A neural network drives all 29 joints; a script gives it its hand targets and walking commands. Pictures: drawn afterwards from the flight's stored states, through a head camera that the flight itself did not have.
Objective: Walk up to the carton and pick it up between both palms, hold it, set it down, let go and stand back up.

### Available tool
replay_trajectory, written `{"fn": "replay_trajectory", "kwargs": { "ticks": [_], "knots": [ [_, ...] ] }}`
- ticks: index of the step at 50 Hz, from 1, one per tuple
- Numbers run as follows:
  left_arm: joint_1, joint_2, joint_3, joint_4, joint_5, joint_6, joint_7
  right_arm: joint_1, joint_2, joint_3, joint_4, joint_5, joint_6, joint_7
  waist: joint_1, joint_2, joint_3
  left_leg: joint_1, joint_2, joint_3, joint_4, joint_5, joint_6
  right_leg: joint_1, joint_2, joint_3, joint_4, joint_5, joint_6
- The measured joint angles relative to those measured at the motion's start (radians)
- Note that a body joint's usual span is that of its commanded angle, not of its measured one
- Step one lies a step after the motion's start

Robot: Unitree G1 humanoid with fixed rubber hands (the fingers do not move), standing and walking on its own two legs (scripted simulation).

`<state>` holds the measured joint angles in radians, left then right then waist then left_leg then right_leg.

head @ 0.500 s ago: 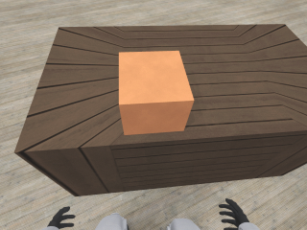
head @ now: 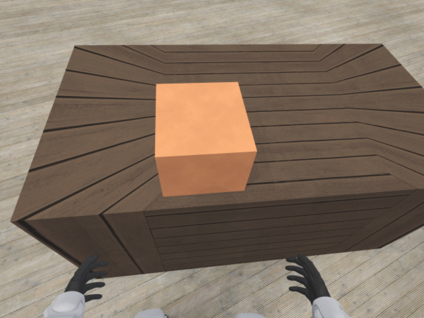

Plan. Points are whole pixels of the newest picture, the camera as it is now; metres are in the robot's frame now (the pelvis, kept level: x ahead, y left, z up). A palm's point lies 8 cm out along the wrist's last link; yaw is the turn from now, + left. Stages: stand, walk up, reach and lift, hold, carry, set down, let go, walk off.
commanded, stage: reach and lift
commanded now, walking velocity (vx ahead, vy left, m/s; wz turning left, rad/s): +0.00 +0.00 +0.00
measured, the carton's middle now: (201, 138) +0.52 +0.01 -0.04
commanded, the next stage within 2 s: none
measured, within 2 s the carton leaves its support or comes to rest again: neither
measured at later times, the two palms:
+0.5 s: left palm (79, 282) +0.19 +0.24 -0.06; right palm (312, 274) +0.19 -0.20 -0.05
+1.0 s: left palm (82, 259) +0.22 +0.23 -0.03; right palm (308, 247) +0.23 -0.20 -0.02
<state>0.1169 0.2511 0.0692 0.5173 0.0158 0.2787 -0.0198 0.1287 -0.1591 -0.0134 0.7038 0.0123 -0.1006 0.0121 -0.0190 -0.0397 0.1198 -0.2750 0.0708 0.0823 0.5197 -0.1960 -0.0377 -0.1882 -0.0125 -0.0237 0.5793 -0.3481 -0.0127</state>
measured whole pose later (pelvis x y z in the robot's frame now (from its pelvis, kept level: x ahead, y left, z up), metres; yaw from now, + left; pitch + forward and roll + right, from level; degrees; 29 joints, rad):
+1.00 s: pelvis +0.03 +0.00 +0.01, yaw +0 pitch -3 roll +1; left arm 0.16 0.21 -0.02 0.58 -0.13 -0.27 0.01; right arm 0.14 -0.15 0.03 0.66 0.16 -0.37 0.00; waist 0.02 -0.03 0.01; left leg -0.15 0.06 0.07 0.40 -0.19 -0.04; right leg -0.05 -0.01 -0.02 0.41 -0.31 0.00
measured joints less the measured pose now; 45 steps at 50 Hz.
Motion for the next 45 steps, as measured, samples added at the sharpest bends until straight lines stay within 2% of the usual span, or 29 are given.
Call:
{"fn": "replay_trajectory", "kwargs": {
  "ticks": [5, 11, 21, 32, 45],
  "knots": [
    [0.021, -0.013, -0.013, 0.025, -0.022, -0.074, 0.001, 0.024, 0.019, 0.008, 0.020, -0.003, -0.057, -0.013, -0.003, 0.011, -0.010, 0.055, -0.006, 0.002, -0.064, 0.022, 0.003, 0.058, -0.002, 0.000, -0.071, 0.027, 0.005],
    [0.039, -0.037, -0.028, 0.062, -0.039, -0.155, 0.009, 0.046, 0.016, -0.002, 0.010, -0.006, -0.082, -0.011, 0.010, 0.014, -0.044, 0.100, -0.012, 0.011, -0.122, 0.039, 0.008, 0.100, -0.005, 0.009, -0.134, 0.052, 0.011],
    [0.069, -0.051, -0.051, 0.045, -0.049, -0.262, 0.032, 0.047, 0.009, 0.000, 0.000, 0.044, -0.110, 0.006, 0.031, -0.003, -0.083, 0.145, -0.019, 0.017, -0.171, 0.050, 0.013, 0.149, -0.009, 0.016, -0.199, 0.075, 0.017],
    [0.117, -0.063, -0.077, 0.007, -0.071, -0.364, 0.047, 0.076, 0.013, -0.001, -0.043, 0.081, -0.152, 0.014, 0.045, 0.000, -0.103, 0.157, -0.023, 0.012, -0.175, 0.040, 0.014, 0.169, -0.010, 0.016, -0.219, 0.074, 0.020],
    [0.080, -0.048, -0.090, 0.037, -0.128, -0.499, 0.038, 0.048, 0.013, 0.026, -0.062, 0.127, -0.230, -0.004, 0.046, 0.008, -0.112, 0.132, -0.017, -0.001, -0.140, 0.019, 0.005, 0.147, -0.003, 0.011, -0.185, 0.051, 0.012]
  ]
}}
